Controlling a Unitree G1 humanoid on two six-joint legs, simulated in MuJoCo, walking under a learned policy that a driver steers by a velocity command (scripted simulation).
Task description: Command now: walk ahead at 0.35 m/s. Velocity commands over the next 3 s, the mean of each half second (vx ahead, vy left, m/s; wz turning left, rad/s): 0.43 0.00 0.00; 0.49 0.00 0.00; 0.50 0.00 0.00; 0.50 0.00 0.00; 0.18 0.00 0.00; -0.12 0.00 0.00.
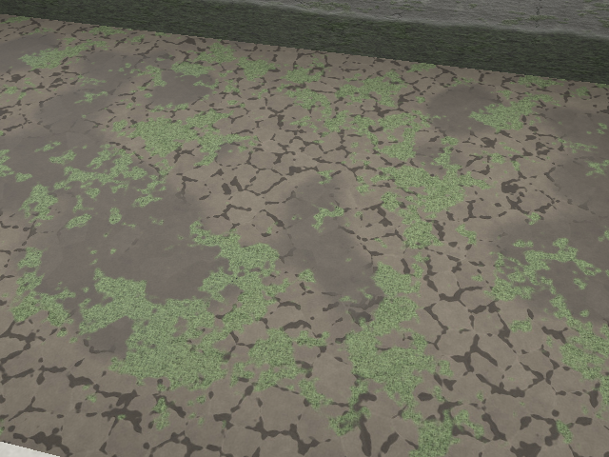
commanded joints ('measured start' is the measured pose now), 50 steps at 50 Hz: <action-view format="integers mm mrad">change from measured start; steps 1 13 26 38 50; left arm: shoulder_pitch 21 113 -76 -4 -169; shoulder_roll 99 127 93 215 131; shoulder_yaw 22 31 18 21 -2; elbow -48 -18 -208 -256 -388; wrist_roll -2 18 7 3 2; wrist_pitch -27 -19 23 50 6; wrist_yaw -6 -18 -5 -24 -24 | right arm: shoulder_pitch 125 -181 -157 -328 -348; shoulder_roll -101 -139 -160 -108 -100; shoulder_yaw -22 -69 -65 -23 -21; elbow -9 -149 -208 -398 -441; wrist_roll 8 34 3 41 5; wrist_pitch -18 -51 -30 1 29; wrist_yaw -3 14 24 16 46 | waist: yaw -18 52 -18 107 6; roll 43 -109 127 -359 -110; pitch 136 170 78 86 1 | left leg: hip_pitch -60 -508 -181 -588 -187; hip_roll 47 57 293 -31 12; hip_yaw -82 32 -232 90 44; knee -80 627 -318 117 67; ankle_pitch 266 49 214 -28 198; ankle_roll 106 23 200 20 -59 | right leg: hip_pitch -70 209 -268 193 60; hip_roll -22 -334 -31 -308 -170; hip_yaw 48 224 59 409 114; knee -8 -211 635 -399 -346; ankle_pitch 189 878 48 -133 412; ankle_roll -96 -217 -11 -127 -140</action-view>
